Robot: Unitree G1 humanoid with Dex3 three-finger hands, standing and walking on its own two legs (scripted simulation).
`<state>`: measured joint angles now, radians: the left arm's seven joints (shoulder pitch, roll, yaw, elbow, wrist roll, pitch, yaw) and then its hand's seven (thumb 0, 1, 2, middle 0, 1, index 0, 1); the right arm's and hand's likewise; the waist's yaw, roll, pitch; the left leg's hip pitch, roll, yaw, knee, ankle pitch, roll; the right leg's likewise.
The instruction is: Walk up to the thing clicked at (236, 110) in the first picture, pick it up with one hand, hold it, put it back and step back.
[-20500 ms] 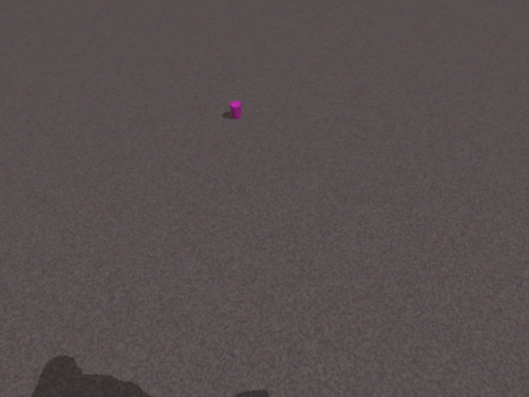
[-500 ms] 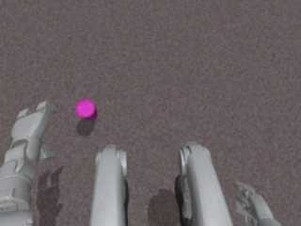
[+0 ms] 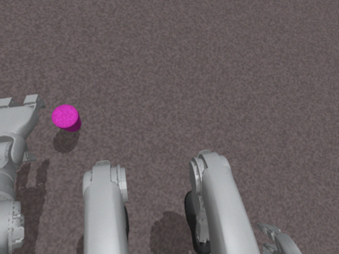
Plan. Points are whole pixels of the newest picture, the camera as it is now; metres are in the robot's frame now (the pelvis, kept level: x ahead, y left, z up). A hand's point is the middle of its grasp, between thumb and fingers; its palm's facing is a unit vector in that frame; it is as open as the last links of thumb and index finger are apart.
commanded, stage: rise first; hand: left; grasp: from above
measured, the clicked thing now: (69, 120) +0.49 +0.29 -0.31
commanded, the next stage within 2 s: approach in 0.66 s
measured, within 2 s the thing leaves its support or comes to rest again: neither
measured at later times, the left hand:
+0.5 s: hand (38, 129) +0.43 +0.33 -0.19, palm faces -0.45 -0.08 -0.89, open 14.1 cm
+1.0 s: hand (50, 122) +0.46 +0.31 -0.21, palm faces -0.44 -0.06 -0.90, open 14.0 cm
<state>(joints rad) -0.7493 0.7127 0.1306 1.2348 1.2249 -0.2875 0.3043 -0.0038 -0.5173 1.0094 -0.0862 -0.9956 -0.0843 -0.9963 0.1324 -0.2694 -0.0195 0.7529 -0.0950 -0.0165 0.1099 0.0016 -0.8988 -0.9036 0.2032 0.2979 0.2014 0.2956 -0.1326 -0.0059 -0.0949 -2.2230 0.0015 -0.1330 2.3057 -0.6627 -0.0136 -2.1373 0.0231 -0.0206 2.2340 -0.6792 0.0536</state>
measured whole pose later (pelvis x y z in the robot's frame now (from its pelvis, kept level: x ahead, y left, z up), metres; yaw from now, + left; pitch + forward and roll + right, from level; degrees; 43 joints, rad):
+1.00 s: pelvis +0.01 +0.00 -0.04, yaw -2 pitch +34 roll -8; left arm -0.94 0.77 0.09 1.44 1.29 -0.29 0.42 0.00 -0.52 0.98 -0.08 -1.06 -0.09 -1.05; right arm 0.11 -0.26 0.05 0.77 -0.16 -0.04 0.14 0.00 -0.91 -0.90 0.20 0.30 0.20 0.30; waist -0.20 -0.04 -0.04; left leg -2.33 0.00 -0.16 2.43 -0.69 -0.03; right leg -2.24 0.04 -0.04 2.35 -0.70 0.07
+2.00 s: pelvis +0.01 +0.01 -0.04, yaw -3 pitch +33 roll -10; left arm -1.14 0.83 0.05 1.61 1.26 -0.13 0.36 0.00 -0.48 0.97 -0.08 -1.08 -0.10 -1.07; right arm 0.10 -0.27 0.14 0.70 -0.15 -0.04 0.13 0.00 -0.90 -0.90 0.20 0.30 0.20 0.30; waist -0.31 -0.01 -0.02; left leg -2.35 0.00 -0.17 2.43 -0.67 0.00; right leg -2.24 0.04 -0.04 2.32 -0.68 0.08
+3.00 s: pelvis +0.01 +0.00 -0.06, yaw -6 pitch +30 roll -13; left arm -1.03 0.96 0.13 1.67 1.29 -0.25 0.53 0.00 -0.47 1.06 -0.11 -1.07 -0.10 -1.07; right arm 0.09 -0.31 0.24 0.69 -0.24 -0.13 0.20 0.00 -0.90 -0.90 0.20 0.30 0.20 0.30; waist -0.34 -0.10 0.10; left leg -2.35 0.00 -0.25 2.53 -0.72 -0.03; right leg -2.24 0.07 -0.10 2.38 -0.69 0.08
